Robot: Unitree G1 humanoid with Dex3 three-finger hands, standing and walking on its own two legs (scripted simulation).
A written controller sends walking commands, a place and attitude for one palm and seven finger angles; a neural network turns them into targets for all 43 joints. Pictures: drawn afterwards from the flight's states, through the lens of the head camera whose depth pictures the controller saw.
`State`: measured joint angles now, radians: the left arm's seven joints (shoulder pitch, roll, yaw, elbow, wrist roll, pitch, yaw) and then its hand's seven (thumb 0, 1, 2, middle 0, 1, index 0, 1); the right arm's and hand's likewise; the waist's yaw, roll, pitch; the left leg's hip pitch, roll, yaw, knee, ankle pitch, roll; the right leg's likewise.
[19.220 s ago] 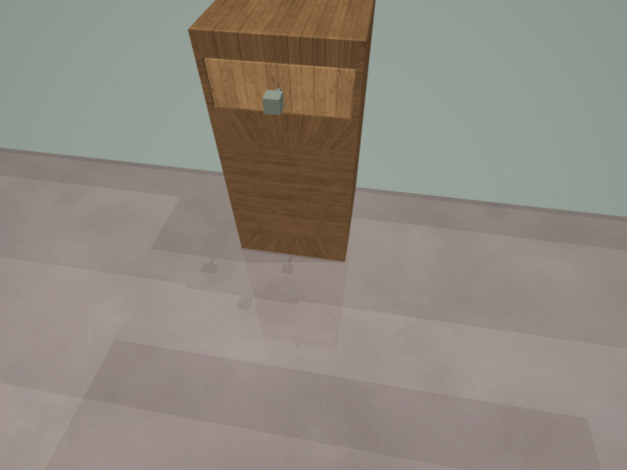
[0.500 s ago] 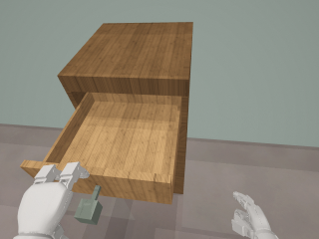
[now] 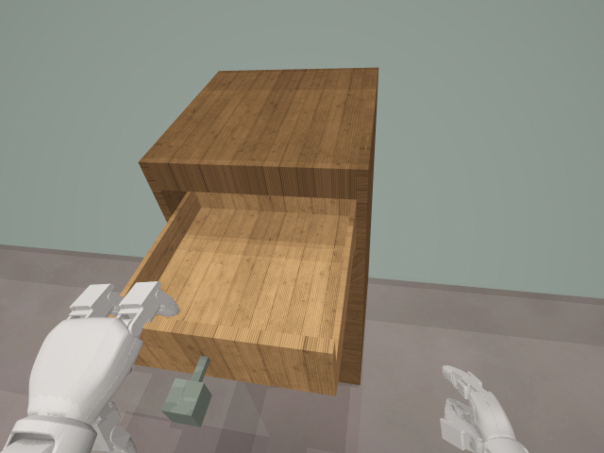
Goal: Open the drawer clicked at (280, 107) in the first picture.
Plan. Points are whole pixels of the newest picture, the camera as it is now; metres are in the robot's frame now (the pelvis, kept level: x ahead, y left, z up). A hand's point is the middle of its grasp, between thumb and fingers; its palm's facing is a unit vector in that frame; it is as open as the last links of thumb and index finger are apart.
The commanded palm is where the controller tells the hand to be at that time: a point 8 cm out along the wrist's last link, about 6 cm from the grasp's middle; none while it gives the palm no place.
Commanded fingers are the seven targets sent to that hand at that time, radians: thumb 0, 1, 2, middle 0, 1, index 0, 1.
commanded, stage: lift the hand off the handle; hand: left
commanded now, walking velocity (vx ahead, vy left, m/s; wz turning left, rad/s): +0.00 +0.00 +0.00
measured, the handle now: (194, 386) +0.21 +0.20 -0.03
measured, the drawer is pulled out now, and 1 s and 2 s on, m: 0.30 0.30 0.30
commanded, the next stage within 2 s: draw the hand back to the body in 0.10 s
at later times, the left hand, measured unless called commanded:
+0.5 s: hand (104, 365) +0.16 +0.24 +0.13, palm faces +0.09 -0.11 -0.99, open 13.8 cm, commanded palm +0.13 +0.23 +0.18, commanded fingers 0.00 -0.50 0.30 -0.30 -1.20 -0.30 -1.20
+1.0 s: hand (121, 335) +0.18 +0.22 +0.15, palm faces +0.33 -0.86 -0.40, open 13.5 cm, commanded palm +0.14 +0.26 +0.18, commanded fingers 0.00 -0.12 0.47 -0.27 -0.95 -0.27 -0.95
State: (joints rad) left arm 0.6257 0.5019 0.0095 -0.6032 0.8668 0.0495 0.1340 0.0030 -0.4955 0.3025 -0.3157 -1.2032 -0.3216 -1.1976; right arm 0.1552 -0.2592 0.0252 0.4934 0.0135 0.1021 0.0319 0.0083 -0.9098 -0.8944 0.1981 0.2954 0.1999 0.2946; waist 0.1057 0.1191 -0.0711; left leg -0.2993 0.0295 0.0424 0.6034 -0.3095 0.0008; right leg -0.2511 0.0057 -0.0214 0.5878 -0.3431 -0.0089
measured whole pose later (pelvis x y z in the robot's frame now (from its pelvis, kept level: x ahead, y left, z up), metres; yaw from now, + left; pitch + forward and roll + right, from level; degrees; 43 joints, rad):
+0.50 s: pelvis +0.00 +0.01 +0.01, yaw +0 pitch -1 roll -1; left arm 0.60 0.53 0.08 -0.57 0.82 0.02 0.09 0.00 -0.49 0.30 -0.32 -1.20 -0.32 -1.20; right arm 0.14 -0.26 0.02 0.52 0.02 0.10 0.02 0.01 -0.91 -0.89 0.20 0.30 0.20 0.29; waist 0.10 0.11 -0.03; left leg -0.26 0.02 0.04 0.54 -0.27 0.01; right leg -0.20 0.00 -0.02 0.51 -0.30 0.00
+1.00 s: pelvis +0.01 +0.01 +0.01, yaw +1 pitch -3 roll +0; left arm 0.60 0.30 0.16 -0.57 0.02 -0.09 0.13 0.00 -0.39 0.35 -0.30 -1.13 -0.31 -1.13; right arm 0.20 -0.19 0.04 0.56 0.01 -0.11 -0.08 0.01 -0.91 -0.89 0.20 0.30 0.20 0.29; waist 0.06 0.04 0.02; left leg -0.17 0.01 0.03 0.49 -0.27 0.01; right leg -0.11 -0.01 -0.03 0.46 -0.31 0.00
